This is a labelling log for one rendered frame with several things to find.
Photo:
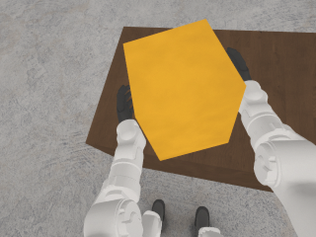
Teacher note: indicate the right robot forearm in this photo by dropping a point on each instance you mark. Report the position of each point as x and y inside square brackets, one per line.
[260, 121]

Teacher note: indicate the robot right hand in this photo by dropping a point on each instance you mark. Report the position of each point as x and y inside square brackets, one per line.
[239, 63]

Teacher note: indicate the left robot forearm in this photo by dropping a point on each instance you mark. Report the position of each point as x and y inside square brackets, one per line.
[124, 177]

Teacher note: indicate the carton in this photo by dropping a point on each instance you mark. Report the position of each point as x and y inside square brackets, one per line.
[186, 92]

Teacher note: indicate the robot left upper arm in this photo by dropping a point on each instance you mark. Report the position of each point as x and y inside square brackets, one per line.
[114, 218]

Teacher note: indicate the robot right foot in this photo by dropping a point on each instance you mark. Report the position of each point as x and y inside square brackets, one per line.
[201, 219]

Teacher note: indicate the robot right upper arm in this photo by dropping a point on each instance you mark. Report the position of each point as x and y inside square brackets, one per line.
[288, 167]

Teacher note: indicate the left robot thigh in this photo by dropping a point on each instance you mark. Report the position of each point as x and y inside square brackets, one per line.
[152, 225]

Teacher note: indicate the robot left hand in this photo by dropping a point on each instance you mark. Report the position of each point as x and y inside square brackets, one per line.
[123, 110]

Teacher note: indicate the pedestal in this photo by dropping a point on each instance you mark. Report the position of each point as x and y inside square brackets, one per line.
[284, 65]

